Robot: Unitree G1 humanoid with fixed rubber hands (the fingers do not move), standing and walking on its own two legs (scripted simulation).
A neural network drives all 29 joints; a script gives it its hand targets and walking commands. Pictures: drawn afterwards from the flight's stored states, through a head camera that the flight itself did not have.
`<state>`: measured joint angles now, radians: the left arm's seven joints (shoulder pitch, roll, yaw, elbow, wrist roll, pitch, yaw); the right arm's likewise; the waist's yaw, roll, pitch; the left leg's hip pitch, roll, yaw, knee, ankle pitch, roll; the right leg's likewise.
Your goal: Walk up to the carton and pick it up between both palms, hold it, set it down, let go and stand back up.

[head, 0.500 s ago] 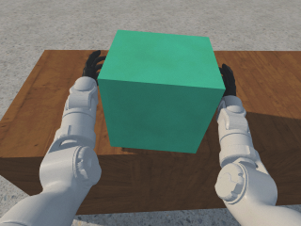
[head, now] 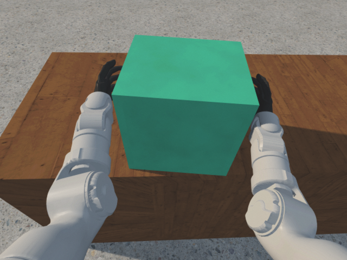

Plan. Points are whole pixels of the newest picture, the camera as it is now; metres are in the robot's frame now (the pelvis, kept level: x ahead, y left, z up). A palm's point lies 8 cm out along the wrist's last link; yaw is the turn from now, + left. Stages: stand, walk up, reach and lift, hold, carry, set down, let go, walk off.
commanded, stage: set down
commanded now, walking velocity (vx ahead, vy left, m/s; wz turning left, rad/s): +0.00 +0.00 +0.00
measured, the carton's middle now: (182, 108) +0.48 -0.01 +0.08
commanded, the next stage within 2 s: none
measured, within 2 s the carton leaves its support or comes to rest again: neither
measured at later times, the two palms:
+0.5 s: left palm (104, 95) +0.44 +0.17 +0.15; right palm (261, 110) +0.41 -0.19 +0.14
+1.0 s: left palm (105, 96) +0.44 +0.17 +0.15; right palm (261, 110) +0.41 -0.19 +0.14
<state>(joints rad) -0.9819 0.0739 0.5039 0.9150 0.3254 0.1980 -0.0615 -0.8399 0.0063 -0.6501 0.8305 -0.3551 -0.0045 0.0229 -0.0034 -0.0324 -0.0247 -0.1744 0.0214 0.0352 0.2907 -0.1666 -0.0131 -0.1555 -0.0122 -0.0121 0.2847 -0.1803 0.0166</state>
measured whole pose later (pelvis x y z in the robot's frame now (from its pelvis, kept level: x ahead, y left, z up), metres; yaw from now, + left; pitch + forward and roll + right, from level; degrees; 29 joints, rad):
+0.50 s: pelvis +0.00 +0.00 +0.00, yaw +0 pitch +2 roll +0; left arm -0.97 0.05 0.56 0.88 0.37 0.17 -0.09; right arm -0.83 0.03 -0.65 0.76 -0.39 0.00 0.03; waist 0.01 -0.02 0.00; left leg -0.16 0.02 0.04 0.28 -0.16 -0.01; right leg -0.15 -0.01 -0.01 0.29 -0.18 0.02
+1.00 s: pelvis +0.00 +0.00 +0.00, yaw -1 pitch +2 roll +0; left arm -0.95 0.02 0.60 0.83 0.42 0.15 -0.11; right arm -0.82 0.05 -0.66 0.73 -0.41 0.00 0.05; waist 0.01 -0.03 0.02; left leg -0.14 0.03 0.05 0.28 -0.17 -0.01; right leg -0.14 -0.01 0.00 0.29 -0.18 0.02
